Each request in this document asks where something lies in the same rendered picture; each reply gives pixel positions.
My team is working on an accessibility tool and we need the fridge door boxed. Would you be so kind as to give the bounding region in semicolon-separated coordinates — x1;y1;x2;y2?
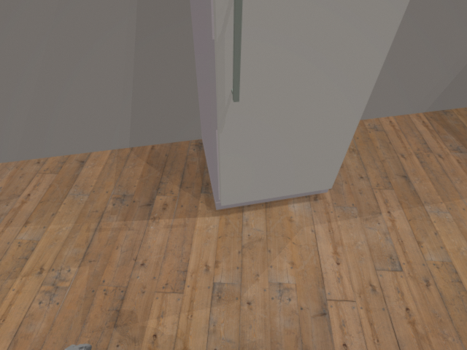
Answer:
213;0;410;206

